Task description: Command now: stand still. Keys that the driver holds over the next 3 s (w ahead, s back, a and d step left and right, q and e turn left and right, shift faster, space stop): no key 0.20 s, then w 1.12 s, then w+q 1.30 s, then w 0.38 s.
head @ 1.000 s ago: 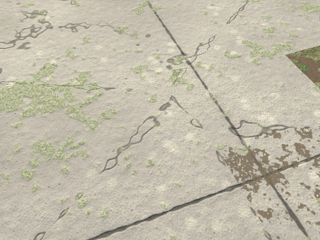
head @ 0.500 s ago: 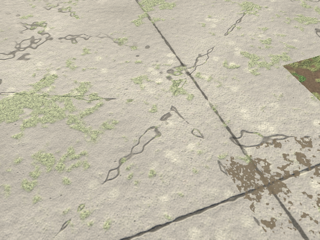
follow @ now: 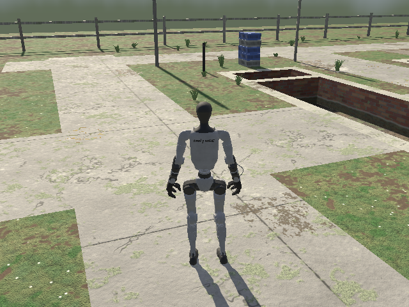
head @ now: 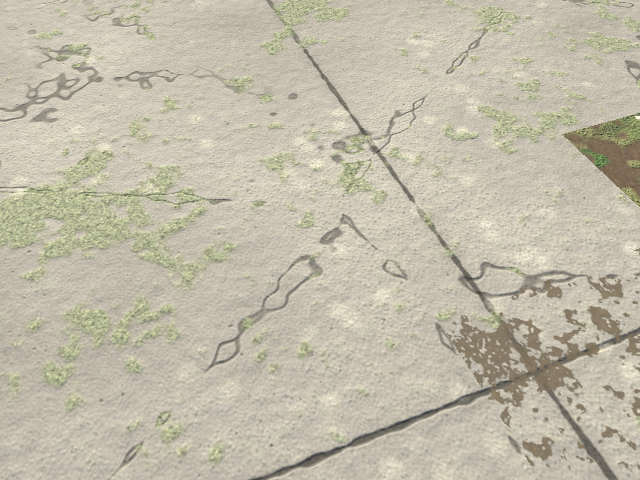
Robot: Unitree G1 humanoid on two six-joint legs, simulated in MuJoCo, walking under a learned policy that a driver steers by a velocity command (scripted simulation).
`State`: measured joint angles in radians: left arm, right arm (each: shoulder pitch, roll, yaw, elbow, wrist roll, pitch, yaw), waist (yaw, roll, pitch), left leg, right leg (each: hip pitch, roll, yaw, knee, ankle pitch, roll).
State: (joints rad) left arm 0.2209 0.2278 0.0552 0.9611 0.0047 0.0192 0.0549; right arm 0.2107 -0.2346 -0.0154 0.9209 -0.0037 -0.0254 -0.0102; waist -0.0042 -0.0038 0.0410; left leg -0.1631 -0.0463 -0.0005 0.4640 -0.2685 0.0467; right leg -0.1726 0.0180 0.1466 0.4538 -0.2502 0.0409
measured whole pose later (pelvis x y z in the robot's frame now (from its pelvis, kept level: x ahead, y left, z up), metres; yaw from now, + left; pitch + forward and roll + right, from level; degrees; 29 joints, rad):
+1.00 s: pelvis +0.28 -0.05 -0.01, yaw +0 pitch +2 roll -1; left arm 0.46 0.23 0.03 1.07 -0.01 -0.07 0.01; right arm -0.03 -0.25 -0.02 0.80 0.02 -0.09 0.05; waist 0.09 0.03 0.03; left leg -0.59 0.04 0.03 0.52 0.02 0.05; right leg 0.18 0.03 -0.02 0.15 -0.37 -0.02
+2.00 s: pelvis +0.84 -0.04 +0.00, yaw +20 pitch +1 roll -3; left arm 0.29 0.28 0.08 0.93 0.00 -0.08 0.01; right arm 0.10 -0.26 -0.07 0.76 0.02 -0.02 0.04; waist 0.07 0.03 0.04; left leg -0.64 0.11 0.01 0.70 -0.03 0.04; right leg 0.07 0.00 -0.27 0.23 -0.30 0.01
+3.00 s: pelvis +1.31 +0.26 +0.00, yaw +47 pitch +2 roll -2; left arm 0.38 0.29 0.07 0.88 -0.02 -0.08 -0.02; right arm 0.08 -0.26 -0.04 0.66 0.02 -0.06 0.03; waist 0.11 0.03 0.02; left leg -0.59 0.08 -0.03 0.61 -0.07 0.02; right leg -0.01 0.02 -0.07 0.24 -0.27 0.00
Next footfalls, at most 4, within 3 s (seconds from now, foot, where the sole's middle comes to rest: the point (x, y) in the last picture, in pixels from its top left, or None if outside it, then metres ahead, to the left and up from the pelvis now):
0.56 right None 0.13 -0.16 -0.78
1.04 left None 0.50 0.06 -0.78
1.56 right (401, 358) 0.80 -0.17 -0.78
2.10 left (271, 289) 1.01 0.15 -0.78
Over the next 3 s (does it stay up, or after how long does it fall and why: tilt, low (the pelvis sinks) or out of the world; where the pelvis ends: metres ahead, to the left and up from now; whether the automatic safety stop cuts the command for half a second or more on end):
stays up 1.31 0.26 0.00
